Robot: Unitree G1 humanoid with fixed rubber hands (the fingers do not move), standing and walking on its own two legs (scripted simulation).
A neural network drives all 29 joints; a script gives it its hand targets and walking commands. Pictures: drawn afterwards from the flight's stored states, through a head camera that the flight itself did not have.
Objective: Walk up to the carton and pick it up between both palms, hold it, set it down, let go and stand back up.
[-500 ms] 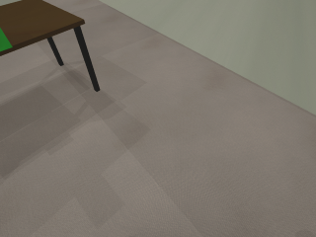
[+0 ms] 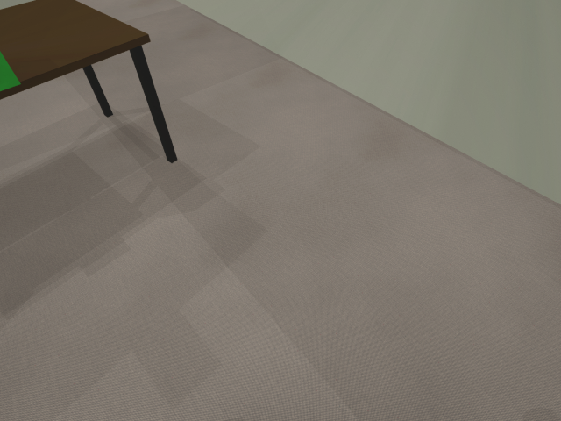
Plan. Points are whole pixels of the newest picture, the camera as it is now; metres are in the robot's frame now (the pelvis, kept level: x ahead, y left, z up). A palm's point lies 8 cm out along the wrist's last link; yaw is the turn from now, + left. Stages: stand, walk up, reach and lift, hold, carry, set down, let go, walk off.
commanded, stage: stand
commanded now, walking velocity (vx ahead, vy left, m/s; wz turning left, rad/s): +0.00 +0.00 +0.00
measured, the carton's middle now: out of the picture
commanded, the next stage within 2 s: none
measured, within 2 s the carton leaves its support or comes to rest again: neither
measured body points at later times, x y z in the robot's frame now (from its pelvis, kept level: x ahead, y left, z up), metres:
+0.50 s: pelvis +0.01 +0.00 +0.00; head +0.02 +0.01 +0.45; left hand -0.02 +0.20 -0.17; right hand -0.02 -0.20 -0.16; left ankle -0.01 +0.12 -0.74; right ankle +0.00 -0.12 -0.74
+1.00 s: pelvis +0.00 +0.00 +0.00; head +0.01 +0.01 +0.45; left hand -0.03 +0.19 -0.17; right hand -0.03 -0.20 -0.16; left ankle -0.01 +0.12 -0.74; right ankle +0.00 -0.12 -0.74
